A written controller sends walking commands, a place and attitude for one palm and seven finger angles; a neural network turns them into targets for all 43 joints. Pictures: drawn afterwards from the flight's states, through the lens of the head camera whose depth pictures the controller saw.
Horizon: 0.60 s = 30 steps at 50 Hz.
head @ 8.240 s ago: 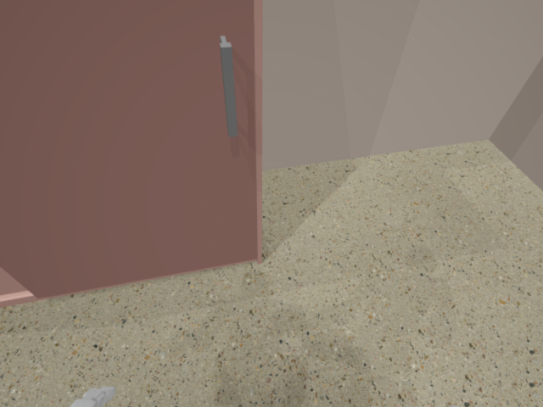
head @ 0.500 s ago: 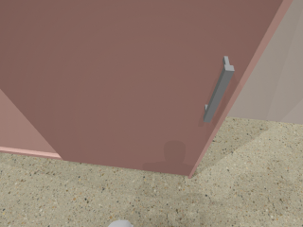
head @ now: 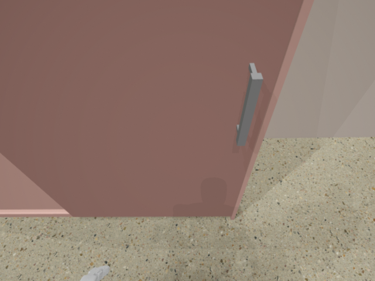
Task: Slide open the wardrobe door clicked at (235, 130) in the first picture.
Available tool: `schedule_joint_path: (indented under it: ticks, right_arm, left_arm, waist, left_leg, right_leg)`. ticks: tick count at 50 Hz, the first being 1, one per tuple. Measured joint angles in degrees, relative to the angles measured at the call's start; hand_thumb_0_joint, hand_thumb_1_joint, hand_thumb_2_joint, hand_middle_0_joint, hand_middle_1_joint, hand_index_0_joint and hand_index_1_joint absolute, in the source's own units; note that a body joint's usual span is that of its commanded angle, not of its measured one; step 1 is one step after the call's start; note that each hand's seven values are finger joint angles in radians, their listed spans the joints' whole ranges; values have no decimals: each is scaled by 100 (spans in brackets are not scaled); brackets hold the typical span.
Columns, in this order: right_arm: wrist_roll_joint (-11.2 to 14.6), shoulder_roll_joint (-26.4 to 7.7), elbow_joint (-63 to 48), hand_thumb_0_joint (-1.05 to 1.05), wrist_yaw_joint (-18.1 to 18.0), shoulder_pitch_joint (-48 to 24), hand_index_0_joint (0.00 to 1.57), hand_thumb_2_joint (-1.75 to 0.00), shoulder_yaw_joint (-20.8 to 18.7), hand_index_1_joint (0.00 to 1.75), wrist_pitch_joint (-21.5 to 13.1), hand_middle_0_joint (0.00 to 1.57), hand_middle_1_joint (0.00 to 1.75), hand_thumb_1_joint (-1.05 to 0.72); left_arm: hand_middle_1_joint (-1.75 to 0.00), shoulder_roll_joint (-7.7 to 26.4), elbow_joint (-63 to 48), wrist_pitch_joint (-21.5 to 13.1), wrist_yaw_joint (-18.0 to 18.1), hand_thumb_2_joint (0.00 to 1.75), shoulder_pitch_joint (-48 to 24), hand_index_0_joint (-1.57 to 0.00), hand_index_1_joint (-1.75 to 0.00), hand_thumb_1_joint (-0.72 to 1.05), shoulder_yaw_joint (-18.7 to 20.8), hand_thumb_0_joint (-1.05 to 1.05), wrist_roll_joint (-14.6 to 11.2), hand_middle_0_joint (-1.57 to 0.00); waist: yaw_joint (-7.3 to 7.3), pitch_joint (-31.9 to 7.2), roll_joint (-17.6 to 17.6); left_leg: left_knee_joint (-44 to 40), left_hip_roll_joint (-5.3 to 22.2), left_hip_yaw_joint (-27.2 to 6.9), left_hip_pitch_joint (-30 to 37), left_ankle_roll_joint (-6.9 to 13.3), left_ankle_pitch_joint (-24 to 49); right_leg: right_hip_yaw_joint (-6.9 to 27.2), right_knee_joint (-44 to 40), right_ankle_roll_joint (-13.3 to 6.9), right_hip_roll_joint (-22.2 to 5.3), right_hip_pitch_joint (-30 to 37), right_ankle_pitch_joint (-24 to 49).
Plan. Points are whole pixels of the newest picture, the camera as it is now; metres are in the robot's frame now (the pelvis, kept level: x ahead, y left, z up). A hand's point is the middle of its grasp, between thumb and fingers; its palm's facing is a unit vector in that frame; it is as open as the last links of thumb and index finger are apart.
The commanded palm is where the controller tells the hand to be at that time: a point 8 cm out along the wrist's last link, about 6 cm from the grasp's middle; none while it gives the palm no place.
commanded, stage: come to a stop and stand still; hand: right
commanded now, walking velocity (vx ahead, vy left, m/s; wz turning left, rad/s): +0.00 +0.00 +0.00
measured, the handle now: (245, 108) +0.49 -0.13 +0.09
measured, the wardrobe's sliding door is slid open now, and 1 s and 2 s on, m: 0.00 0.00 0.00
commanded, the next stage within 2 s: look again from close up in 0.94 s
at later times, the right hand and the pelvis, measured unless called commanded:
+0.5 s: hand out of the picture -0.04 -0.16 -0.16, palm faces +0.01 +0.98 -0.18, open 7.4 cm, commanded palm none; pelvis -0.03 +0.01 +0.01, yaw +1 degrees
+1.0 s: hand out of the picture -0.05 -0.15 -0.17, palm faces +0.01 +0.99 -0.17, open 7.4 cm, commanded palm none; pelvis -0.04 +0.00 +0.01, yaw +0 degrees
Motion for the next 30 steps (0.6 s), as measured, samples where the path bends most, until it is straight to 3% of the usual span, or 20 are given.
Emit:
schedule_joint_path:
  ticks: [3, 8, 12, 15, 19, 30]
  right_arm:
    - [18, -53, 68, 0, 1, 63, 20, -90, -24, 30, 134, 20, 30, -91]
    - [-16, 40, 152, 0, 42, 238, 20, -90, 11, 30, 118, 20, 30, -91]
    - [-9, 147, 239, 0, 43, 364, 20, -90, 87, 30, 59, 20, 30, -91]
    - [1, 211, 333, 0, 26, 396, 20, -90, 142, 30, -46, 20, 30, -90]
    - [29, 363, 451, 0, 28, 449, 20, -90, 255, 30, -167, 20, 30, -90]
    - [89, 320, 583, 1, 11, 422, 20, -90, 325, 30, -164, 20, 30, -91]
  left_arm:
    - [-30, -124, -11, 46, 5, 90, 124, -20, -30, 91, -94, 0, 60, -19]
    - [-30, -223, 61, 74, 72, 90, 328, -20, -30, 92, -150, 0, 42, -20]
    - [-30, -189, 115, 31, 62, 90, 398, -20, -30, 93, -153, 0, 50, -20]
    - [-30, -171, 215, -1, 55, 90, 459, -20, -30, 93, -141, 0, 1, -20]
    - [-30, -2, 418, 9, 49, 90, 577, -20, -30, 94, -89, 0, -24, -20]
    - [-30, -168, 958, 90, 28, 90, 1082, -20, -30, 92, -228, 1, 7, -20]
  waist:
    - [-47, -22, 128]
    - [-68, -163, 35]
    - [-16, -195, -45]
    - [15, -176, -94]
    - [153, -149, -361]
    - [237, -250, -161]
  left_leg:
    - [753, -76, -332, -196, -65, -930]
    - [1528, -125, -645, -202, -112, -830]
    - [640, -58, -637, 344, -169, -914]
    - [-467, -75, -664, 843, -154, -525]
    - [-697, -248, -566, 1022, -71, -360]
    - [-928, -437, -469, 1300, 73, -218]
  right_leg:
    - [-58, -28, -262, 89, 38, 31]
    - [-107, -508, -361, 182, 92, 348]
    - [-194, -682, -376, 245, 16, 511]
    - [-265, -543, -320, 240, -132, 498]
    - [-160, -683, -221, 88, 2, 618]
    - [-48, -771, -100, -80, 202, 708]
